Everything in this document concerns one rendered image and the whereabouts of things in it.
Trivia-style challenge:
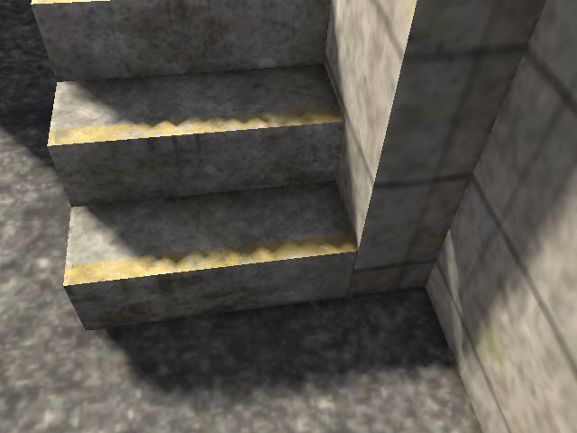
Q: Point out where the stairs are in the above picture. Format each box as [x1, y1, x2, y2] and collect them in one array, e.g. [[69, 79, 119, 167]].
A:
[[31, 0, 358, 331]]

